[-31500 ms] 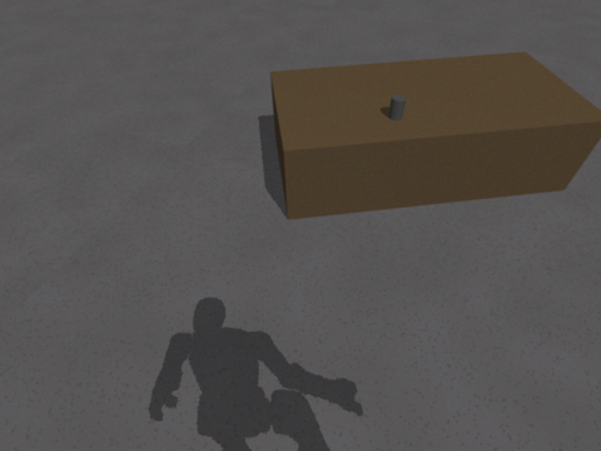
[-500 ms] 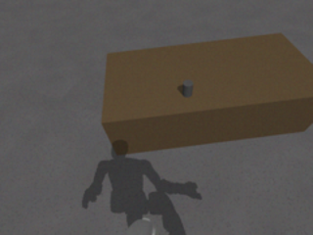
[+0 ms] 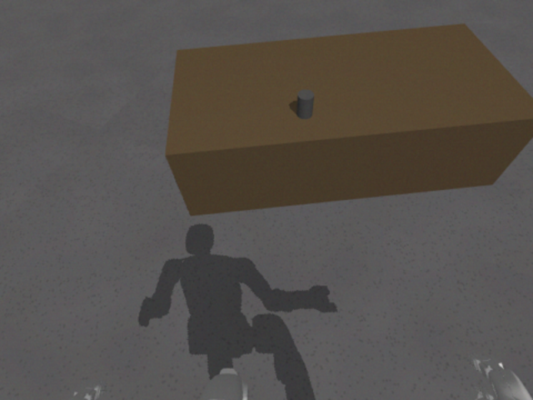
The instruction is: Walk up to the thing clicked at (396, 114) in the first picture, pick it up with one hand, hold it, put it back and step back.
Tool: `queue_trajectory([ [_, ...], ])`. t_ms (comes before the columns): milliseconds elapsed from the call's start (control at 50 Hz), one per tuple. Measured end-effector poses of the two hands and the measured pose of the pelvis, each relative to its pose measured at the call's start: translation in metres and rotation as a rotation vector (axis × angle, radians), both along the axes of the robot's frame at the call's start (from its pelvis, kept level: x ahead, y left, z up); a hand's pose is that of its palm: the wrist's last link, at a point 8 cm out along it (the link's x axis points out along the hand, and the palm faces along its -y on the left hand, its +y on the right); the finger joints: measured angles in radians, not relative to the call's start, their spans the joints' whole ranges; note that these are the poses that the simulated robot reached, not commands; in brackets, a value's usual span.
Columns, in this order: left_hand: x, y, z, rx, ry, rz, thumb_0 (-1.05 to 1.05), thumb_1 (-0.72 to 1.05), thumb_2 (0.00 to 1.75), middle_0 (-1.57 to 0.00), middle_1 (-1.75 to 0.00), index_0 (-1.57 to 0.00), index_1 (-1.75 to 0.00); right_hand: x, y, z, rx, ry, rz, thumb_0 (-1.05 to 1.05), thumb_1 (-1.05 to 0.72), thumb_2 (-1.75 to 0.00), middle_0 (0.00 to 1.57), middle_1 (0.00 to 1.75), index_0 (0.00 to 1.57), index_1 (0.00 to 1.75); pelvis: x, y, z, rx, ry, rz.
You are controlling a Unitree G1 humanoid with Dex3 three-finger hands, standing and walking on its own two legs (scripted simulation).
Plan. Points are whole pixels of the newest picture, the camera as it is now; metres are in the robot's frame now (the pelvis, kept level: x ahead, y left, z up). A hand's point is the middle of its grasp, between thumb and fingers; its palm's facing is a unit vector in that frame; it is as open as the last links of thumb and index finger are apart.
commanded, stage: step back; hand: right
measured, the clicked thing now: (305, 104) +1.09 -0.11 -0.31
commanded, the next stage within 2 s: stand in 1.20 s
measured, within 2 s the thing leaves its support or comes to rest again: neither
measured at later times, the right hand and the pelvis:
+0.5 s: hand out of the picture -0.02 -0.26 -0.13, palm faces -0.13 +0.92 -0.36, open 7.4 cm; pelvis -0.10 +0.00 +0.02, yaw +5 degrees
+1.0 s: hand out of the picture +0.04 -0.22 -0.12, palm faces -0.08 +0.93 -0.36, open 7.4 cm; pelvis -0.07 +0.02 +0.02, yaw +3 degrees
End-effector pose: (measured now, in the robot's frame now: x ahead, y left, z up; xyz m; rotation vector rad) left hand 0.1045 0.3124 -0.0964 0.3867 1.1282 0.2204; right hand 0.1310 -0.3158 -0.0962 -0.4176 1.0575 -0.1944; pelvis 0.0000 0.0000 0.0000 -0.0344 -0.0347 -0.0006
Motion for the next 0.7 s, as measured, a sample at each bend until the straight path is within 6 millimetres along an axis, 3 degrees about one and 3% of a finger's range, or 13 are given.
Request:
queue_trajectory([
  [120, -0.077, -0.009, 0.014, 0.021, 0.059, 0.053, 0.01, 0.90, 0.90, -0.20, -0.30, -0.21, -0.30, -0.044, -0.008, 0.000, 0.022, 0.044, -0.006, 0.00, -0.90, -0.90, 0.20, 0.30, 0.20, 0.30, -0.036, -0.010, 0.012, 0.058, 0.005, 0.017],
  [300, -0.148, 0.016, 0.014, 0.051, 0.001, 0.138, 0.01, 0.90, 0.90, -0.20, -0.30, -0.21, -0.30, -0.117, -0.001, -0.013, 0.017, 0.193, 0.059, 0.00, -0.90, -0.90, 0.20, 0.30, 0.20, 0.30, -0.083, -0.006, 0.005, 0.043, 0.002, 0.119],
  [400, -0.183, 0.022, 0.009, 0.020, 0.066, 0.171, 0.01, 0.90, 0.90, -0.20, -0.30, -0.20, -0.30, -0.145, 0.014, -0.003, 0.041, 0.182, 0.043, 0.01, -0.90, -0.90, 0.21, 0.30, 0.20, 0.30, -0.096, 0.000, 0.012, 0.055, -0.011, 0.116],
  [520, -0.199, 0.011, 0.005, -0.015, 0.100, 0.164, 0.01, 0.90, 0.90, -0.20, -0.30, -0.20, -0.30, -0.146, 0.014, 0.001, 0.062, 0.140, 0.031, 0.01, -0.90, -0.90, 0.21, 0.30, 0.21, 0.30, -0.098, -0.006, 0.015, 0.045, -0.012, 0.088],
  [620, -0.198, -0.004, 0.003, -0.029, 0.077, 0.163, 0.01, 0.90, 0.90, -0.20, -0.30, -0.20, -0.30, -0.131, 0.012, -0.003, 0.061, 0.121, 0.033, 0.01, -0.90, -0.90, 0.21, 0.30, 0.20, 0.30, -0.097, -0.009, 0.014, 0.015, -0.018, 0.088],
  [700, -0.192, -0.005, 0.004, -0.046, 0.051, 0.164, 0.01, 0.90, 0.90, -0.20, -0.30, -0.21, -0.30, -0.120, 0.015, 0.001, 0.052, 0.118, 0.052, 0.00, -0.90, -0.90, 0.21, 0.30, 0.20, 0.30, -0.096, -0.001, 0.017, 0.020, -0.013, 0.096],
])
